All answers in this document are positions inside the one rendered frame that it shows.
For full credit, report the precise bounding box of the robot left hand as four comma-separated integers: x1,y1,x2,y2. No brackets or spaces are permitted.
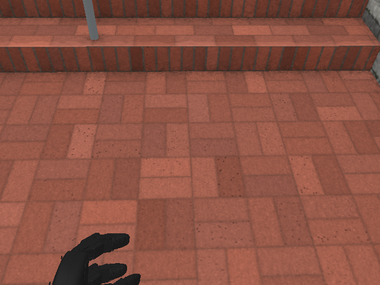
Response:
49,233,141,285

